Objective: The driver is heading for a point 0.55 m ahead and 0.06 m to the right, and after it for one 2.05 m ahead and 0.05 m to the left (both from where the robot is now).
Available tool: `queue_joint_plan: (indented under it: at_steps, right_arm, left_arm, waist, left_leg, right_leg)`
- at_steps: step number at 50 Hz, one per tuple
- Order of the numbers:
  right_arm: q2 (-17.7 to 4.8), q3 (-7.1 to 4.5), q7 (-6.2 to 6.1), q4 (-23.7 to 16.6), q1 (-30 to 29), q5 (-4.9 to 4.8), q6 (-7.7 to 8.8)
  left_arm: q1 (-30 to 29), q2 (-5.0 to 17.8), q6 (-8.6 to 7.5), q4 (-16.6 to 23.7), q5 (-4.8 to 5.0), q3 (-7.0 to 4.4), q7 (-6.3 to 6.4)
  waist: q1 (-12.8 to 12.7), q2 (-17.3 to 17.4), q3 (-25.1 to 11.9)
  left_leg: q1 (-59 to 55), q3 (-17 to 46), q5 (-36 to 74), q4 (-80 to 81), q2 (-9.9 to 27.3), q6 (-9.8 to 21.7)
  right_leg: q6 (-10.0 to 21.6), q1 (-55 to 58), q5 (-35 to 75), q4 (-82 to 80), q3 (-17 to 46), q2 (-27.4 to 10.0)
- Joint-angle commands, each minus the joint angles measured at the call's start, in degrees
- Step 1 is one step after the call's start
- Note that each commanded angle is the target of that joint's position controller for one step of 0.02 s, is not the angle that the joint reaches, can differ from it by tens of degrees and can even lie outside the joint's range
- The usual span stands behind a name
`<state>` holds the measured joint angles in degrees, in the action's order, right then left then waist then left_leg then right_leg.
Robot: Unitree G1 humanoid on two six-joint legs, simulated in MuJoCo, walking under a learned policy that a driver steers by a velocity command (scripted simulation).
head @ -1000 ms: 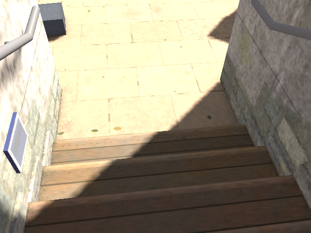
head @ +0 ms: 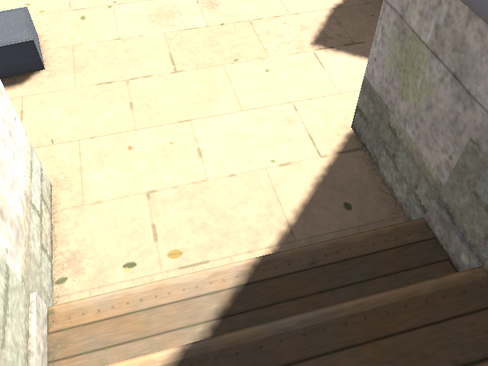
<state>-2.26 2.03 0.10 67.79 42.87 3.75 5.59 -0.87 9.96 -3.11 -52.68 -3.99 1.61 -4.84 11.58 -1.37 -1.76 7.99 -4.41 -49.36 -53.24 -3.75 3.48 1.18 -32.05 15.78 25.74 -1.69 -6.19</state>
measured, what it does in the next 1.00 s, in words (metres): goes down: right foot 0.15 m lower, then left foot 0.15 m lower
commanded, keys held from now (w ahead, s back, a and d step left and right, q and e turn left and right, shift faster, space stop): w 0.48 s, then no key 0.52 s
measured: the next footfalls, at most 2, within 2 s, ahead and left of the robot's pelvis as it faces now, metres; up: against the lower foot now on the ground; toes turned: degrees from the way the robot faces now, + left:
right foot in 0.06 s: +0.18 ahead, -0.14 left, -0.15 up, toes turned -8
left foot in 0.52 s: +0.51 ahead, +0.12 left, -0.30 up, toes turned +5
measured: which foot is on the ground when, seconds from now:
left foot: down 0.00-0.08, up 0.10-0.50, down 0.52-1.00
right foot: up 0.00-0.04, down 0.06-0.52, up 0.54-0.82, down 0.84-1.00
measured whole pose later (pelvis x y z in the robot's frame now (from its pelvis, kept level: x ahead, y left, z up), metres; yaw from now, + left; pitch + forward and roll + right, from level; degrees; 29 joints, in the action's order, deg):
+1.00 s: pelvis +0.49 +0.04 -0.22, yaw -1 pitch +1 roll +1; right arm -11.4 -2.0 5.7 56.0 17.4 -0.4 3.8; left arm 9.4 11.2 -3.4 -57.1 0.0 -3.6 -4.6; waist 1.8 0.0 1.8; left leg 15.2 -6.9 -19.7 -33.5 -1.2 2.9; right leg 0.2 -21.2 -16.2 36.4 -4.2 -3.6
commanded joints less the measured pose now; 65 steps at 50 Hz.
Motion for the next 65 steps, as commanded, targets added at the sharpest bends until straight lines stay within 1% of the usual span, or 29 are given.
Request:
queue_joint_plan:
  at_steps: [1,3,4,5,6,8,10,12,15,17,18,21,24,25,26,27,28,29,31,32,33,35,36,41,43,45,47,52,65]
  right_arm:
    - [-11.3,-3.37,1.26,0.9,5.4,-0.34,-1.35]
    - [-10.5,-3.12,4.80,1.5,0.8,2.41,-2.17]
    - [-6.5,-1.84,6.72,1.8,1.1,3.40,-1.73]
    - [-3.1,-1.39,8.33,0.3,3.7,1.16,-1.26]
    - [-8.3,-2.34,8.61,-8.3,-11.1,-0.41,-0.03]
    - [-12.1,-4.16,6.26,-12.8,-23.2,0.15,0.83]
    - [-6.1,-3.00,3.84,-11.5,-20.8,2.30,0.78]
    - [-4.9,-3.04,4.32,-9.8,-18.5,3.39,-0.15]
    - [-6.4,-2.13,5.82,-11.8,-16.7,3.21,0.14]
    - [-10.5,-2.46,5.75,-16.4,-30.2,3.63,0.14]
    - [-11.2,-2.19,4.83,-16.2,-33.9,2.54,0.15]
    - [-14.0,-2.99,4.59,-18.9,-36.3,2.86,-1.64]
    - [-17.1,-4.19,3.70,-20.9,-41.6,2.67,-1.65]
    - [-18.9,-5.58,2.97,-16.2,-32.9,1.07,-1.10]
    - [-25.5,-8.46,2.22,-11.8,-18.7,0.81,-0.45]
    - [-28.5,-8.37,3.98,-8.9,-5.7,0.58,-1.35]
    - [-26.1,-8.02,5.19,-8.1,1.5,0.81,-1.77]
    - [-25.3,-8.26,4.28,-8.0,0.8,0.75,-1.21]
    - [-19.4,-6.30,4.63,-10.5,-10.5,-2.79,-0.91]
    - [-14.7,-4.34,4.60,-11.2,-15.5,-1.43,-1.20]
    - [-15.6,-4.05,5.63,-13.0,-19.6,-0.84,-0.78]
    - [-13.6,-3.39,4.28,-14.0,-23.0,-1.75,1.02]
    - [-13.8,-3.20,3.34,-15.8,-27.4,-2.19,1.48]
    - [-17.8,-3.15,6.58,-14.0,-26.2,-3.43,-0.10]
    - [-15.5,-3.13,7.61,-12.6,-22.1,-6.26,-1.02]
    - [-17.7,-5.20,5.52,-11.4,-11.9,-4.48,-1.68]
    - [-14.6,-4.99,4.88,-13.4,-21.9,-3.50,-1.83]
    - [-13.2,-5.88,6.04,-12.7,-21.9,-4.30,-1.28]
    - [-16.6,-8.25,5.93,-12.8,-26.3,-3.46,-1.21]
  left_arm:
    - [-11.6,2.1,-1.34,4.5,-0.12,-0.94,0.81]
    - [19.0,7.6,-3.15,-5.4,0.92,-3.92,1.62]
    - [39.9,11.1,-3.14,-9.3,-0.35,-5.77,1.79]
    - [48.2,17.3,-2.08,-12.2,0.37,-7.44,1.46]
    - [47.4,15.7,-1.71,-11.9,-0.97,-8.26,2.09]
    - [27.7,8.8,-1.61,-7.1,0.40,-6.09,2.59]
    - [15.6,-1.8,-2.53,-2.5,0.04,-2.44,3.32]
    - [18.1,1.4,-4.15,-3.3,1.45,-2.93,3.70]
    - [18.9,4.9,-4.95,-3.2,-1.81,-3.48,2.78]
    - [26.1,-0.2,-6.04,-6.0,-0.28,-1.54,4.27]
    - [27.1,-0.7,-6.16,-5.4,-0.54,-1.14,4.97]
    - [28.8,3.1,-4.68,-5.0,-3.09,-0.61,3.26]
    - [33.0,9.9,-3.75,-5.6,-0.07,-3.03,4.62]
    - [33.0,11.6,-2.72,-6.6,-1.16,-3.77,3.88]
    - [34.5,12.7,-1.96,-6.7,-1.66,-4.62,1.60]
    - [53.4,-0.5,-1.42,-10.9,-0.84,-2.77,-0.97]
    - [43.4,3.6,-1.59,-7.0,1.45,-3.34,-2.67]
    - [26.8,6.0,-2.16,-1.5,3.52,-4.12,-2.75]
    - [17.0,6.6,-2.60,4.4,3.18,-4.13,0.31]
    - [20.3,3.5,-2.46,1.5,2.18,-3.14,1.38]
    - [21.8,-0.3,-2.45,0.8,2.98,-2.61,1.46]
    - [24.4,0.6,-2.17,-1.5,-0.33,-2.98,1.61]
    - [23.9,1.2,-2.16,-3.5,0.00,-3.36,1.72]
    - [23.4,5.8,-0.80,-4.4,1.74,-5.20,0.45]
    - [20.0,8.5,-1.09,-3.3,3.68,-6.18,1.49]
    - [9.8,11.5,-1.49,-0.5,3.44,-6.40,0.64]
    - [10.0,7.9,-0.85,-1.4,4.01,-6.41,0.04]
    - [13.0,6.7,-1.06,-3.9,4.37,-7.13,0.60]
    - [11.3,7.4,-1.94,-5.8,4.97,-7.33,2.10]
  waist:
    - [0.2,4.2,8.5]
    - [-11.9,-0.1,0.7]
    - [-20.2,-4.5,-9.9]
    - [-19.2,-11.2,-23.7]
    - [-23.8,-4.5,-18.4]
    - [-16.7,8.4,-2.8]
    - [-8.4,2.0,6.9]
    - [-8.1,0.8,6.8]
    - [-6.4,0.6,3.5]
    - [-13.5,1.4,6.4]
    - [-15.3,4.5,4.8]
    - [-13.4,-0.5,8.7]
    - [-16.0,1.7,11.5]
    - [-12.5,4.9,9.0]
    - [-7.2,7.5,1.8]
    - [-9.2,20.3,-24.6]
    - [-2.5,14.5,-28.6]
    - [0.2,11.0,-16.8]
    - [-5.7,7.0,-7.2]
    - [-10.4,-0.1,-2.7]
    - [-14.6,4.6,1.9]
    - [-16.1,7.4,1.5]
    - [-16.9,0.2,0.1]
    - [-17.6,2.3,-0.5]
    - [-15.4,0.0,-2.1]
    - [-7.5,-4.2,-2.6]
    - [-10.7,-0.5,2.8]
    - [-10.6,-0.6,0.4]
    - [-10.4,0.0,0.3]
  left_leg:
    - [-3.1,17.6,60.4,9.4,13.5,9.5]
    - [10.7,11.5,63.1,-11.1,9.4,6.4]
    - [31.3,8.0,46.3,-32.8,5.7,1.4]
    - [40.6,4.1,-0.4,-61.9,1.1,-3.3]
    - [58.5,6.4,-1.6,-65.3,0.6,-3.3]
    - [54.0,7.5,15.3,-42.2,9.1,-1.0]
    - [36.4,11.8,32.8,-19.2,14.8,4.2]
    - [26.0,6.9,45.7,-5.5,12.4,4.0]
    - [20.6,6.9,54.5,-5.2,11.1,2.8]
    - [40.5,13.1,71.6,12.8,15.9,2.1]
    - [32.1,11.0,86.8,24.4,14.8,2.5]
    - [10.6,3.0,81.7,15.2,9.9,2.6]
    - [13.5,2.5,68.8,30.7,9.2,1.9]
    - [2.9,0.9,76.3,36.2,8.3,2.2]
    - [-14.2,-1.1,84.0,32.7,7.6,3.8]
    - [-49.6,13.8,117.5,14.0,26.0,20.6]
    - [-54.4,23.0,123.5,13.2,29.6,25.1]
    - [-45.0,18.6,120.8,16.0,28.9,20.2]
    - [-20.9,24.2,89.6,23.6,31.9,20.1]
    - [0.4,17.4,93.3,24.7,29.8,15.6]
    - [13.0,13.8,93.2,27.7,27.5,15.1]
    - [20.6,9.1,82.1,32.4,19.9,13.9]
    - [23.4,6.4,75.2,34.8,17.0,12.6]
    - [23.8,7.9,63.2,27.9,15.8,8.5]
    - [17.0,9.9,48.9,24.7,13.2,4.7]
    - [16.6,5.1,30.5,28.3,7.5,1.5]
    - [14.5,2.2,23.1,29.3,6.0,0.5]
    - [5.2,0.7,44.3,26.1,5.6,1.4]
    - [4.2,-0.4,48.4,22.8,5.8,-0.8]
  right_leg:
    - [-0.2,3.2,-8.9,-9.2,-2.6,2.0]
    - [4.1,37.6,8.3,-9.8,-4.2,1.6]
    - [12.6,68.5,26.0,1.7,1.2,-4.8]
    - [24.3,85.3,50.5,14.9,11.4,-16.8]
    - [24.3,85.6,28.9,9.4,20.4,-19.5]
    - [17.7,52.4,1.2,-2.3,11.5,-16.0]
    - [15.4,19.4,-7.3,-9.9,6.9,-10.9]
    - [17.9,8.2,-8.6,-12.4,4.4,-8.2]
    - [15.6,2.5,-4.4,-1.7,3.1,-7.1]
    - [12.3,20.4,-17.4,5.7,6.3,-7.8]
    - [9.0,15.1,-28.1,10.2,2.7,-3.1]
    - [8.5,-5.1,-40.6,10.6,4.2,-3.1]
    - [4.6,11.9,-36.0,19.3,8.8,-7.3]
    - [2.2,12.7,-31.7,29.5,5.6,-4.9]
    - [-1.5,10.0,-25.5,45.7,-0.2,0.0]
    - [-5.5,-2.4,-61.8,75.8,-4.4,6.4]
    - [-5.8,-15.0,-69.8,93.0,-0.8,7.2]
    - [-5.2,-27.0,-68.6,94.2,-1.7,4.2]
    - [-4.5,-31.7,-62.1,82.0,1.9,-1.2]
    - [-3.1,-14.8,-53.5,70.3,5.8,-4.3]
    - [-3.5,-8.4,-53.6,68.7,4.0,-3.2]
    - [-2.0,-2.4,-35.8,50.6,2.2,-2.5]
    - [-2.7,4.5,-24.4,33.4,2.3,-3.1]
    - [-4.9,21.8,-20.5,19.5,-0.9,1.7]
    - [-3.1,22.9,-10.9,9.9,-0.1,0.0]
    - [3.3,25.3,-13.7,7.3,0.9,-1.6]
    - [1.5,17.5,-30.9,2.9,0.9,-0.1]
    - [1.0,16.5,-18.7,6.0,-1.4,1.4]
    - [-0.3,17.3,-15.3,7.6,-1.0,2.9]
